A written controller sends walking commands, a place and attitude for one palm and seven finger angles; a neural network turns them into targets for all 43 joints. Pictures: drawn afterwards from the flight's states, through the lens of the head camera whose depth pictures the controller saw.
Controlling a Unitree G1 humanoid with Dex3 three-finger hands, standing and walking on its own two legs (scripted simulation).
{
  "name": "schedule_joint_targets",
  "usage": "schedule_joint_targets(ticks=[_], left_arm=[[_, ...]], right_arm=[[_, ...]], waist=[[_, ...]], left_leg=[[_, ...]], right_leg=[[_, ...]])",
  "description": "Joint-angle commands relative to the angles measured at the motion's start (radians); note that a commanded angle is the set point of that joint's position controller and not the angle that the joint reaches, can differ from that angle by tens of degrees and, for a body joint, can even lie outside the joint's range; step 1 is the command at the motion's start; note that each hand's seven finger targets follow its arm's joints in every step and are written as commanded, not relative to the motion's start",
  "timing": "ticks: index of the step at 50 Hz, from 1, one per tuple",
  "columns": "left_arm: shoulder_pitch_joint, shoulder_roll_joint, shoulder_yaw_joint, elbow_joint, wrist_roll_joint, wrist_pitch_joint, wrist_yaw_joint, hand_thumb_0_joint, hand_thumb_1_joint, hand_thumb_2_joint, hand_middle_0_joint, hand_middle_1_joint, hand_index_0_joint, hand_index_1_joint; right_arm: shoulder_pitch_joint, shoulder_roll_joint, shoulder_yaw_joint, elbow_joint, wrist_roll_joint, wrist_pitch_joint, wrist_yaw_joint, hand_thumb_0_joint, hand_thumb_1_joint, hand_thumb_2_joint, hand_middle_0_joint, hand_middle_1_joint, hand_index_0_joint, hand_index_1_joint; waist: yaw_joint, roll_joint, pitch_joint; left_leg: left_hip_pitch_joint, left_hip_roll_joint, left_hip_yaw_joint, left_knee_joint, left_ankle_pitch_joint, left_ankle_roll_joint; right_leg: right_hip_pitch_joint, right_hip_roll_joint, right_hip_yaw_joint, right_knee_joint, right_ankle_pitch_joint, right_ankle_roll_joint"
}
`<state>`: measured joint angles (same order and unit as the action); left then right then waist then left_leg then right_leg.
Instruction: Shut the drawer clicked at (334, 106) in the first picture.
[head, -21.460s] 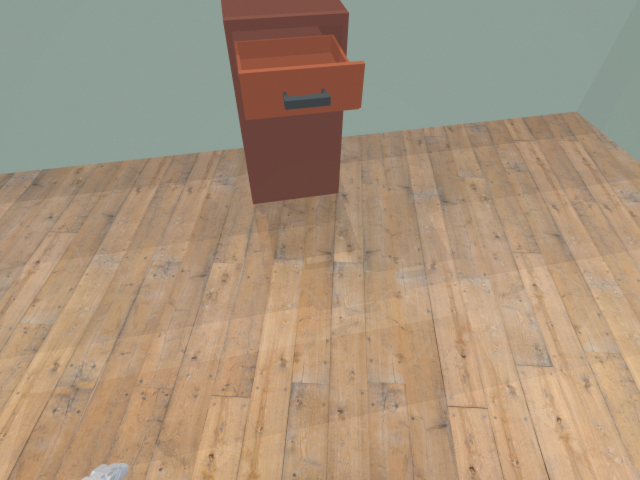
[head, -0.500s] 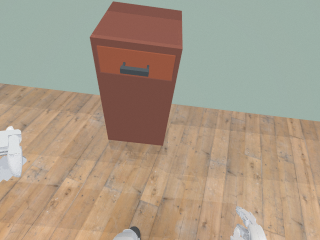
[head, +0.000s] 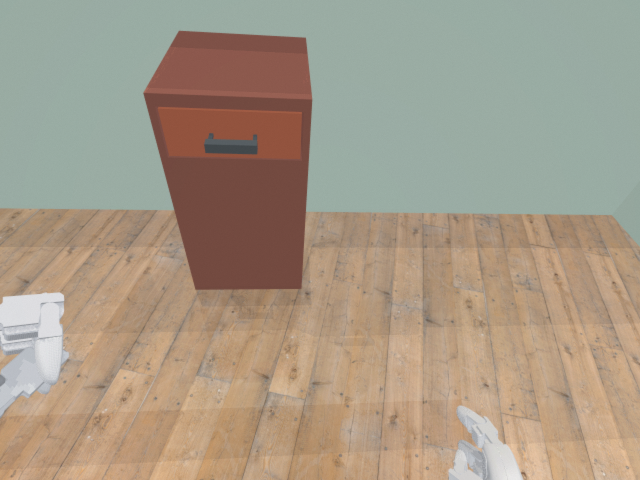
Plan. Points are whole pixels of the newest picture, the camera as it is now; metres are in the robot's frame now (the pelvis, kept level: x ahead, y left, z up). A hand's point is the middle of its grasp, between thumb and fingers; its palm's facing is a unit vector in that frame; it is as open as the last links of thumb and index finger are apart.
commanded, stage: stop stepping back and stand still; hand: left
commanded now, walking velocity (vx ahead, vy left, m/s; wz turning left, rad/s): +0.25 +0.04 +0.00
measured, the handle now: (232, 141) +0.93 +0.21 -0.08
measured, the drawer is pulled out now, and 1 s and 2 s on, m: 0.00 0.00 0.00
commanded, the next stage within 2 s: let the arm hang, fingers relaxed in 0.32 s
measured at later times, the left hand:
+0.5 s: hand (76, 397) +0.19 +0.24 +0.09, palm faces +0.25 -0.82 -0.52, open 3.2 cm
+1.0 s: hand out of the picture -0.06 +0.19 -0.17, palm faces +0.11 -0.97 -0.22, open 5.3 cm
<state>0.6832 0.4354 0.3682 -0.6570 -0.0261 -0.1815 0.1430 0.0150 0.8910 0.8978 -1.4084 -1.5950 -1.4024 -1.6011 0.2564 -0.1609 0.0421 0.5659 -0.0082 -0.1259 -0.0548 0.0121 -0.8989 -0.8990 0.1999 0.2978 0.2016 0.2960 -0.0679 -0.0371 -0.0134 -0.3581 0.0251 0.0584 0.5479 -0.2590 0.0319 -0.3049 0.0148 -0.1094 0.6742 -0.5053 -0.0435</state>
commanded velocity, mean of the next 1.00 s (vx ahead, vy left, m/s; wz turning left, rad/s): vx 0.04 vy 0.00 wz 0.00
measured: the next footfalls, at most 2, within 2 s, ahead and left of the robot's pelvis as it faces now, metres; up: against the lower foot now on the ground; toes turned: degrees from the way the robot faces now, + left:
right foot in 0.02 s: +0.07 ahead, -0.08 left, +0.00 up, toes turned -2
left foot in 0.24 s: +0.05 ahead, +0.15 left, +0.00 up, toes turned +6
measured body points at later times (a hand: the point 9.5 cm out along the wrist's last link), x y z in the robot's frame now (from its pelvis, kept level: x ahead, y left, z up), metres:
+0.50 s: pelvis -0.02 +0.00 -0.01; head -0.03 -0.02 +0.43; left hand +0.17 +0.28 +0.12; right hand +0.12 -0.23 -0.13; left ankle -0.01 +0.13 -0.70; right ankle +0.03 -0.08 -0.73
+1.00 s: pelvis -0.01 +0.01 +0.00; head +0.00 +0.01 +0.45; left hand -0.07 +0.25 -0.15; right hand -0.01 -0.21 -0.16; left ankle +0.01 +0.15 -0.73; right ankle +0.03 -0.08 -0.73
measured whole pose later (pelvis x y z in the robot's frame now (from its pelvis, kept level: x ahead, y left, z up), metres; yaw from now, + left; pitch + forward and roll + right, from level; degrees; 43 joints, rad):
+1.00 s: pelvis -0.01 +0.01 +0.00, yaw +4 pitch -1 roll +0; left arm 0.37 0.18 0.02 1.07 0.01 0.02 0.01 0.01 0.91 0.90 -0.57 -0.72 -0.56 -0.71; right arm 0.35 -0.16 -0.01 1.04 -0.02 0.03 -0.02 0.01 -0.91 -0.90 0.19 0.30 0.19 0.29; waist 0.01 0.02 0.04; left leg -0.26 0.05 0.02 0.49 -0.21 -0.02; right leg -0.24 0.00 -0.12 0.47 -0.20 -0.04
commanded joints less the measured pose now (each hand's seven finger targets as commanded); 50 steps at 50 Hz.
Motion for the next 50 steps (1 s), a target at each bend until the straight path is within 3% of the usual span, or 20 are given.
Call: schedule_joint_targets(ticks=[1, 3, 6, 10, 12, 14, 17, 19, 20, 21, 22, 23, 27, 29, 30, 32, 35, 38, 42, 50], left_arm=[[-0.079, 0.155, 0.159, -0.165, -0.014, -0.055, 0.018, 0.000, 0.900, 0.900, -1.400, -1.600, -1.400, -1.600], [-0.206, 0.237, 0.241, -0.173, -0.015, -0.095, 0.009, 0.000, 0.900, 0.900, -1.400, -1.600, -1.400, -1.600], [-0.131, 0.111, 0.140, -0.049, -0.001, -0.079, 0.018, 0.000, 0.900, 0.900, -1.400, -1.600, -1.400, -1.600], [-0.175, 0.074, 0.062, -0.112, 0.008, -0.087, 0.032, 0.000, 0.900, 0.900, -1.400, -1.600, -1.400, -1.600], [-0.206, 0.067, 0.056, -0.169, 0.017, -0.102, 0.036, 0.000, 0.900, 0.900, -1.400, -1.600, -1.400, -1.600], [-0.200, 0.128, 0.119, -0.152, 0.029, -0.106, 0.032, 0.000, 0.900, 0.900, -1.400, -1.600, -1.400, -1.600], [-0.083, 0.157, 0.168, -0.175, 0.019, -0.091, 0.036, 0.000, 0.900, 0.900, -1.400, -1.600, -1.400, -1.600], [-0.022, 0.136, 0.155, -0.130, 0.018, -0.092, 0.031, 0.000, 0.900, 0.900, -1.400, -1.600, -1.400, -1.600], [-0.019, 0.167, 0.176, -0.120, 0.013, -0.083, 0.029, 0.000, 0.900, 0.900, -1.400, -1.600, -1.400, -1.600], [-0.140, -0.036, -0.220, 0.696, 0.106, 0.103, -0.107, 0.000, 0.900, 0.900, -1.400, -1.600, -1.400, -1.600], [-0.173, -0.043, -0.214, 0.726, 0.092, 0.161, -0.128, 0.000, 0.900, 0.900, -1.360, -1.557, -1.360, -1.557], [-0.203, -0.074, -0.217, 0.724, 0.088, 0.167, -0.124, 0.000, 0.900, 0.900, -1.320, -1.513, -1.320, -1.513], [-0.358, -0.086, -0.257, 0.897, 0.072, 0.189, -0.116, 0.000, 0.900, 0.900, -1.160, -1.340, -1.160, -1.340], [-0.382, -0.089, -0.277, 1.016, 0.058, 0.198, -0.126, 0.000, 0.900, 0.900, -1.080, -1.253, -1.080, -1.253], [-0.383, -0.110, -0.288, 1.068, 0.052, 0.202, -0.134, 0.000, 0.900, 0.900, -1.040, -1.210, -1.040, -1.210], [-0.390, -0.131, -0.298, 1.148, 0.041, 0.208, -0.141, 0.000, 0.900, 0.900, -0.960, -1.123, -0.960, -1.123], [-0.326, -0.110, -0.297, 1.328, 0.055, 0.197, -0.143, 0.000, 0.900, 0.900, -0.840, -0.993, -0.840, -0.993], [-0.344, -0.098, -0.304, 1.437, 0.043, 0.176, -0.136, 0.000, 0.900, 0.900, -0.720, -0.863, -0.720, -0.863], [-0.388, -0.107, -0.317, 1.534, 0.042, 0.169, -0.131, 0.000, 0.900, 0.900, -0.560, -0.690, -0.560, -0.690], [-0.336, -0.146, -0.332, 1.689, 0.034, 0.170, -0.121, 0.000, 0.900, 0.900, -0.240, -0.343, -0.240, -0.343]], right_arm=[[-0.165, -0.151, -0.091, -0.121, 0.007, 0.009, -0.023, 0.000, -0.900, -0.900, 0.200, 0.300, 0.200, 0.300], [-0.115, -0.152, -0.090, -0.073, -0.020, 0.012, -0.011, 0.000, -0.900, -0.900, 0.200, 0.300, 0.200, 0.300], [-0.109, -0.134, -0.090, -0.075, -0.006, -0.006, -0.041, 0.000, -0.900, -0.900, 0.200, 0.300, 0.200, 0.300], [-0.090, -0.157, -0.075, -0.056, -0.007, -0.052, -0.066, 0.000, -0.900, -0.900, 0.200, 0.300, 0.200, 0.300], [-0.088, -0.186, -0.077, -0.081, -0.003, -0.067, -0.065, 0.000, -0.900, -0.900, 0.200, 0.300, 0.200, 0.300], [-0.088, -0.162, -0.080, -0.068, -0.002, -0.077, -0.044, 0.000, -0.900, -0.900, 0.200, 0.300, 0.200, 0.300], [-0.098, -0.165, -0.078, -0.083, 0.005, -0.071, -0.024, 0.000, -0.900, -0.900, 0.200, 0.300, 0.200, 0.300], [-0.105, -0.158, -0.081, -0.089, 0.004, -0.049, -0.017, 0.000, -0.900, -0.900, 0.200, 0.300, 0.200, 0.300], [-0.114, -0.145, -0.089, -0.101, 0.006, -0.034, -0.012, 0.000, -0.900, -0.900, 0.200, 0.300, 0.200, 0.300], [-0.123, -0.223, -0.118, 0.053, -0.007, -0.008, 0.067, 0.000, -0.900, -0.900, 0.200, 0.300, 0.200, 0.300], [-0.058, -0.152, -0.112, 0.045, 0.011, 0.029, 0.063, 0.000, -0.900, -0.900, 0.200, 0.300, 0.200, 0.300], [0.006, -0.140, -0.109, 0.075, 0.012, 0.045, 0.064, 0.000, -0.900, -0.900, 0.200, 0.300, 0.200, 0.300], [0.052, -0.129, -0.089, 0.095, -0.014, 0.118, 0.077, 0.000, -0.900, -0.900, 0.200, 0.300, 0.200, 0.300], [0.072, -0.121, -0.085, 0.130, -0.026, 0.136, 0.072, 0.000, -0.900, -0.900, 0.200, 0.300, 0.200, 0.300], [0.074, -0.146, -0.085, 0.142, -0.031, 0.133, 0.069, 0.000, -0.900, -0.900, 0.200, 0.300, 0.200, 0.300], [0.004, -0.234, -0.090, 0.137, -0.047, 0.127, 0.054, 0.000, -0.900, -0.900, 0.200, 0.300, 0.200, 0.300], [-0.044, -0.182, -0.080, 0.189, -0.038, 0.125, 0.046, 0.000, -0.900, -0.900, 0.200, 0.300, 0.200, 0.300], [0.046, -0.088, -0.066, 0.257, -0.022, 0.136, 0.041, 0.000, -0.900, -0.900, 0.200, 0.300, 0.200, 0.300], [0.143, -0.075, -0.069, 0.349, -0.014, 0.144, 0.040, 0.000, -0.900, -0.900, 0.200, 0.300, 0.200, 0.300], [0.149, -0.061, -0.063, 0.458, -0.012, 0.131, 0.029, 0.000, -0.900, -0.900, 0.200, 0.300, 0.200, 0.300]], waist=[[0.063, -0.246, 0.075], [0.008, -0.159, -0.060], [0.028, -0.067, -0.038], [0.027, 0.051, -0.027], [0.032, 0.373, 0.020], [0.037, 0.235, 0.063], [0.066, 0.264, 0.005], [0.068, 0.097, 0.003], [0.063, -0.151, 0.000], [0.066, -0.171, -0.008], [0.046, -0.148, -0.079], [0.031, -0.123, -0.098], [0.019, -0.258, -0.007], [0.006, -0.169, 0.046], [0.014, -0.012, 0.068], [0.051, 0.280, 0.097], [0.105, 0.210, 0.065], [0.060, 0.119, 0.028], [0.027, -0.012, 0.028], [0.060, 0.027, 0.073]], left_leg=[[-0.385, -0.032, -0.063, 0.694, -0.193, -0.034], [-0.206, 0.050, -0.083, 0.683, -0.089, -0.047], [0.026, 0.040, -0.004, 0.376, -0.108, -0.007], [0.162, 0.004, 0.021, -0.106, -0.161, 0.022], [0.150, 0.253, -0.406, -0.338, -0.369, 0.137], [0.062, 0.318, -0.464, -0.351, -0.222, 0.188], [-0.054, 0.208, -0.178, -0.205, -0.070, 0.094], [-0.188, 0.098, -0.073, 0.011, -0.134, 0.030], [-0.258, -0.007, -0.006, 0.254, -0.224, -0.008], [-0.355, 0.031, -0.041, 0.485, -0.349, -0.035], [-0.238, 0.047, -0.107, 0.498, -0.391, -0.034], [-0.171, 0.048, -0.097, 0.486, -0.342, -0.032], [-0.060, 0.014, -0.022, 0.272, -0.210, -0.020], [0.120, -0.009, -0.015, 0.057, -0.034, -0.012], [0.143, 0.053, -0.138, -0.029, 0.045, 0.020], [-0.076, 0.261, -0.414, -0.276, -0.226, 0.130], [-0.194, 0.088, -0.175, -0.196, -0.310, 0.027], [0.033, 0.021, -0.058, -0.029, -0.108, -0.009], [0.168, 0.031, -0.058, -0.025, 0.004, -0.006], [0.125, 0.061, -0.070, -0.162, 0.031, -0.006]], right_leg=[[-0.061, -0.421, 0.665, -0.588, -0.303, -0.184], [-0.154, -0.377, 0.475, -0.510, -0.239, -0.144], [-0.295, -0.281, 0.299, -0.477, -0.363, -0.095], [-0.141, -0.182, 0.161, -0.230, -0.136, -0.039], [-0.237, -0.018, 0.022, 0.177, -0.006, 0.051], [-0.258, -0.044, 0.086, 0.332, 0.009, 0.054], [0.052, -0.037, 0.031, 0.001, 0.085, 0.050], [0.224, -0.064, 0.123, -0.236, 0.140, 0.018], [0.195, -0.232, 0.428, -0.395, 0.021, -0.058], [0.100, -0.476, 0.454, -0.269, 0.694, -0.122], [0.100, -0.426, 0.419, -0.233, 0.756, -0.151], [0.046, -0.375, 0.356, -0.241, 0.513, -0.148], [-0.035, -0.259, 0.157, -0.211, 0.460, -0.108], [-0.154, -0.212, 0.128, -0.189, 0.311, -0.047], [-0.222, -0.149, 0.104, -0.128, 0.154, -0.001], [-0.120, -0.048, 0.069, 0.029, 0.033, 0.051], [0.100, -0.072, 0.129, -0.159, 0.116, 0.019], [-0.025, -0.168, 0.246, -0.365, 0.051, -0.029], [-0.088, -0.174, 0.207, -0.430, 0.041, -0.030], [0.027, -0.133, 0.139, -0.399, 0.166, -0.010]])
